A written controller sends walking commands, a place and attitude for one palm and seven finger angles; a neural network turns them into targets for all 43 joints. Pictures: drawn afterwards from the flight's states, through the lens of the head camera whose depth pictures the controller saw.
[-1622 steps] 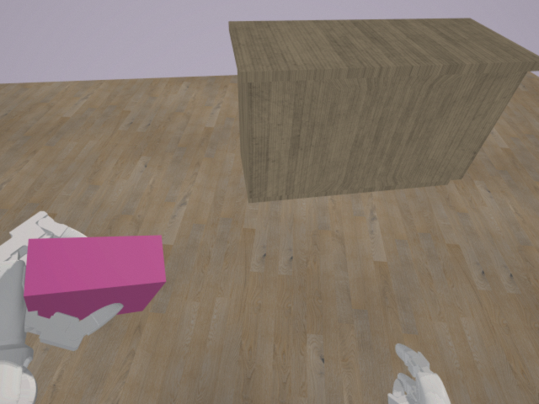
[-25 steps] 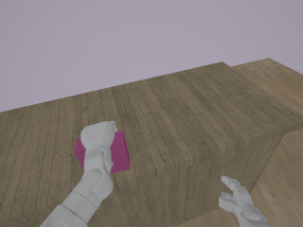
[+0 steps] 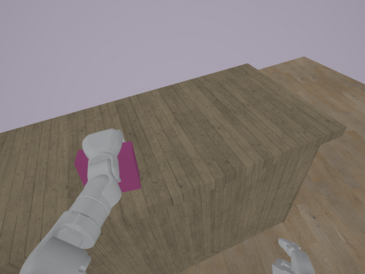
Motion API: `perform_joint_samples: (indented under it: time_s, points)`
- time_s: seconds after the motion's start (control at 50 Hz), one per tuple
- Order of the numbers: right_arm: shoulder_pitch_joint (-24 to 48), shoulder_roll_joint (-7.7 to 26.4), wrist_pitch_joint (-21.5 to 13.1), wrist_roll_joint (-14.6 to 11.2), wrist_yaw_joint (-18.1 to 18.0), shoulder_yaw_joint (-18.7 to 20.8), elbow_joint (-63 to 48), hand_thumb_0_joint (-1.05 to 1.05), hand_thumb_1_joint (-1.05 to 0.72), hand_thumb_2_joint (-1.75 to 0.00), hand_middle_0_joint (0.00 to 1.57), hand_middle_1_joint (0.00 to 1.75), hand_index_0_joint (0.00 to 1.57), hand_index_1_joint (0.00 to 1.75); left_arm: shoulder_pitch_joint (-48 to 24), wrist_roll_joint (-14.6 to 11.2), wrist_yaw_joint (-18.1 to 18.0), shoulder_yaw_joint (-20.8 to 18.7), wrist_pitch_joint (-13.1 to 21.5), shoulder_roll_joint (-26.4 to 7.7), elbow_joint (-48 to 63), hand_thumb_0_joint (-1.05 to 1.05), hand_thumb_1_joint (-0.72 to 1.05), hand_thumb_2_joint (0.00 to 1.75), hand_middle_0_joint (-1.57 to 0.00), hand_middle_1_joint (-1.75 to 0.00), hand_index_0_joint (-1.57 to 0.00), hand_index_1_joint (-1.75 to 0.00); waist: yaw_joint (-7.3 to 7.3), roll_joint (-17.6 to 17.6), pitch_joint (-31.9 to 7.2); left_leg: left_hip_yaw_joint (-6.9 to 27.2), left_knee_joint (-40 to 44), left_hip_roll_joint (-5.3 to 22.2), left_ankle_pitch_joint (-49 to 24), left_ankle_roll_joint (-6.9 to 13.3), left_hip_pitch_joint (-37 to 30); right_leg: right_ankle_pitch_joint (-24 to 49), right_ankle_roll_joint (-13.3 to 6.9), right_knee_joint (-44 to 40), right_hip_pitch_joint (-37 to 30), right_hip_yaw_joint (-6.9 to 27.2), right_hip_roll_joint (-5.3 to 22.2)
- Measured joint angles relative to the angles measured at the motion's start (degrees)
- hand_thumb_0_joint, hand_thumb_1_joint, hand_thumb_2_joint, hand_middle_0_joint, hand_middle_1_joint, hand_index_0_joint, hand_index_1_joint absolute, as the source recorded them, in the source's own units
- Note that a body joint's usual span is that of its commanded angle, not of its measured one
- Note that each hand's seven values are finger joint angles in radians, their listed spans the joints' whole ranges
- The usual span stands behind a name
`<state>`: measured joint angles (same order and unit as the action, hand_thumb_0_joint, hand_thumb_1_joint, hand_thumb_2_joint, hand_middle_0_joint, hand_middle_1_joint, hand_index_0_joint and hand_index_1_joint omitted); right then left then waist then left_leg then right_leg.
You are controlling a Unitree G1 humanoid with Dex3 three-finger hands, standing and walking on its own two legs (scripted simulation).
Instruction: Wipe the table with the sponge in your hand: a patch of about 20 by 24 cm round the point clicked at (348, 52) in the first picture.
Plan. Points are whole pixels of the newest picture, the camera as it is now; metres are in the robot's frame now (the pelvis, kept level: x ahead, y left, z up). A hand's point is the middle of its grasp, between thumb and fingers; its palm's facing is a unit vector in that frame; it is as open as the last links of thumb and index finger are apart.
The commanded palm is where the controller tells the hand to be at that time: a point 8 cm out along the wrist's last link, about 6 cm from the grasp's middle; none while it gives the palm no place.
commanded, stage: wipe forward along the third lane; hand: left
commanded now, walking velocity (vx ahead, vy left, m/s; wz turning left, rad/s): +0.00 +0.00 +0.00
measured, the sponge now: (112, 175) +0.35 +0.23 +0.03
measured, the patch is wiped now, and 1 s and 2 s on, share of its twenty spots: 0.90 1.00 1.00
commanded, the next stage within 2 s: wipe back along the third lane in 0.82 s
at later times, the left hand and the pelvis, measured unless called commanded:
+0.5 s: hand (110, 144) +0.42 +0.24 +0.08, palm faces -0.07 -0.03 -1.00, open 9.9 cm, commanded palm +0.40 +0.26 +0.11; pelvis +0.01 +0.00 +0.00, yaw -2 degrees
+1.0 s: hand (108, 134) +0.46 +0.26 +0.08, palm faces -0.09 -0.02 -1.00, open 9.9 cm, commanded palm +0.43 +0.26 +0.11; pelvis +0.02 +0.03 +0.00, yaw -2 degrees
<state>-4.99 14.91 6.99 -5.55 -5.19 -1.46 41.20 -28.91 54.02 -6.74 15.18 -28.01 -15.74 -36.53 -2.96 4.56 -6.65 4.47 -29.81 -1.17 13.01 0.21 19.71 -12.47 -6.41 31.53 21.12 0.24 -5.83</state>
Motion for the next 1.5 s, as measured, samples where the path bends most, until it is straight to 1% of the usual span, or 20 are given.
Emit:
perform_joint_samples:
  time_s: [0.22, 0.3, 0.44, 0.54, 0.66, 0.78, 0.86, 0.94, 1.04, 1.18, 1.24, 1.34, 1.4, 1.5]
  points:
    - [-2.61, 1.06, -1.12, 0.17, -0.13, 0.85, 0.40, 0.01, -0.91, -0.90, 0.20, 0.30, 0.20, 0.30, -3.96, -0.37, -0.88, -4.05, 3.50, -3.10, -6.77, 0.02, -0.61, 1.17, -0.78, -1.34, -0.84, -1.31, 1.70, -0.31, -0.40, 1.05, -1.16, 0.00, 0.84, 0.59, 2.59, 0.70, -0.46, -0.18, 2.47, 0.94, -1.35]
    - [-3.10, 1.46, -1.27, 0.20, -0.06, 1.03, 0.61, 0.01, -0.91, -0.90, 0.20, 0.30, 0.20, 0.30, -5.24, -0.28, -0.88, -5.18, 4.45, -3.79, -8.82, 0.02, -0.61, 1.17, -0.78, -1.34, -0.84, -1.31, 2.05, -0.26, -0.55, 1.13, -1.33, 0.00, 0.99, 0.84, 3.29, 0.83, -0.48, -0.31, 3.13, 1.20, -1.58]
    - [-3.30, 1.33, -1.50, 0.17, 0.01, 0.83, 0.60, 0.01, -0.91, -0.90, 0.20, 0.30, 0.20, 0.30, -7.37, -0.25, -1.54, -7.18, 6.41, -5.39, -12.33, 0.02, -0.61, 1.17, -0.78, -1.34, -0.84, -1.32, 2.84, -0.54, -0.69, 0.94, -1.59, 0.12, 1.32, 1.11, 4.36, 1.00, -0.39, -0.50, 4.13, 1.65, -1.89]
    - [-3.66, 1.16, -1.62, 0.16, 0.25, 0.76, 0.32, 0.01, -0.91, -0.90, 0.20, 0.30, 0.20, 0.30, -9.31, 0.35, -1.66, -8.12, 7.42, -6.17, -14.82, 0.02, -0.61, 1.16, -0.77, -1.35, -0.83, -1.32, 3.36, -0.71, -0.88, 0.91, -1.53, 0.11, 1.12, 0.90, 5.34, 1.09, -0.19, -0.76, 5.00, 1.73, -1.85]
    - [-4.26, 0.92, -1.50, 0.20, 0.40, 0.47, 0.50, 0.01, -0.91, -0.90, 0.20, 0.30, 0.20, 0.30, -11.01, 0.88, -2.03, -8.43, 7.98, -6.54, -16.92, 0.02, -0.61, 1.16, -0.78, -1.35, -0.83, -1.32, 3.74, -0.97, -1.21, 0.87, -1.19, 0.01, 1.04, 0.86, 5.81, 1.16, 0.21, -1.43, 5.27, 1.82, -1.68]
    - [-4.56, 0.68, -1.46, 0.31, 0.59, 0.34, 0.56, 0.01, -0.91, -0.90, 0.20, 0.30, 0.20, 0.30, -13.33, 1.48, -2.47, -8.91, 8.47, -7.18, -19.53, 0.02, -0.60, 1.16, -0.77, -1.35, -0.83, -1.33, 4.41, -1.31, -1.24, 0.86, -0.92, -0.11, 0.80, 0.31, 6.47, 1.29, 0.66, -2.05, 5.70, 1.90, -1.48]
    - [-5.02, 0.76, -1.41, 0.45, 0.71, 0.52, 0.64, 0.01, -0.91, -0.90, 0.20, 0.30, 0.20, 0.30, -14.97, 2.03, -2.43, -8.38, 8.41, -6.90, -21.12, 0.02, -0.61, 1.17, -0.78, -1.34, -0.83, -1.33, 4.63, -1.19, -1.32, 0.94, -0.72, -0.37, 0.61, -0.07, 6.88, 1.30, 1.11, -2.43, 5.93, 1.87, -1.15]
    - [-5.48, 0.63, -1.33, 0.63, 0.82, 0.71, 0.99, 0.01, -0.91, -0.90, 0.20, 0.30, 0.20, 0.30, -15.74, 2.32, -2.91, -8.12, 8.37, -6.25, -22.05, 0.02, -0.61, 1.17, -0.78, -1.33, -0.84, -1.33, 4.55, -1.15, -1.65, 0.76, -0.49, -0.66, 0.51, -0.19, 7.01, 1.24, 1.61, -2.72, 6.00, 2.08, -0.82]
    - [-5.98, 0.24, -1.06, 0.65, 1.13, 0.90, 1.11, 0.01, -0.91, -0.90, 0.20, 0.30, 0.20, 0.30, -14.90, 1.88, -4.13, -7.50, 7.54, -4.97, -21.44, 0.01, -0.61, 1.17, -0.78, -1.34, -0.84, -1.33, 4.22, -1.07, -2.12, 0.39, 0.05, -0.97, 0.50, -0.05, 6.31, 1.21, 2.22, -3.42, 5.22, 2.52, -0.45]
    - [-5.28, -0.50, -0.03, 0.41, 1.91, 0.78, 0.94, 0.01, -0.91, -0.90, 0.20, 0.30, 0.20, 0.30, -10.83, 1.04, -6.79, -5.82, 4.84, -2.21, -16.62, 0.01, -0.59, 1.16, -0.76, -1.37, -0.81, -1.36, 3.08, -1.24, -2.50, -0.27, 1.35, -1.51, 0.51, 0.80, 3.79, 1.13, 3.06, -4.74, 2.70, 3.32, 0.17]
    - [-4.25, -0.77, 0.61, 0.20, 2.26, 0.66, 0.58, 0.01, -0.91, -0.90, 0.20, 0.30, 0.20, 0.30, -8.68, 0.55, -7.85, -4.23, 2.70, -0.95, -13.48, 0.00, -0.58, 1.16, -0.74, -1.38, -0.79, -1.38, 2.63, -1.30, -2.51, -0.41, 1.84, -1.80, 0.59, 1.20, 2.49, 0.99, 3.41, -5.29, 1.35, 3.52, 0.50]
    - [-1.71, -1.10, 1.77, -0.04, 2.92, 0.40, -0.31, 0.01, -0.91, -0.90, 0.20, 0.30, 0.20, 0.30, -5.99, 0.23, -8.43, -0.74, -2.24, 1.31, -8.36, 0.00, -0.54, 1.13, -0.71, -1.40, -0.76, -1.40, 1.73, -1.48, -2.39, -0.43, 2.53, -2.44, 0.81, 1.85, 0.37, 0.48, 3.93, -5.84, -0.81, 3.62, 1.17]
    - [0.08, -1.30, 2.55, -0.04, 3.49, 0.29, -0.89, 0.01, -0.91, -0.90, 0.20, 0.30, 0.20, 0.30, -4.50, 0.26, -8.11, 1.29, -5.14, 2.55, -5.41, -0.01, -0.52, 1.12, -0.69, -1.41, -0.75, -1.41, 1.09, -1.53, -2.41, -0.39, 2.72, -2.81, 1.13, 2.23, -0.81, 0.00, 4.21, -5.99, -2.03, 3.62, 1.53]
    - [2.93, -1.65, 3.96, 0.10, 4.75, -0.03, -2.16, 0.01, -0.91, -0.90, 0.20, 0.30, 0.20, 0.30, -1.43, 0.53, -6.89, 4.38, -8.78, 3.81, 0.30, -0.01, -0.49, 1.09, -0.68, -1.41, -0.73, -1.41, 0.13, -1.71, -2.54, -0.11, 2.61, -3.34, 1.95, 2.73, -2.64, -1.08, 4.51, -5.86, -3.98, 3.38, 2.03]
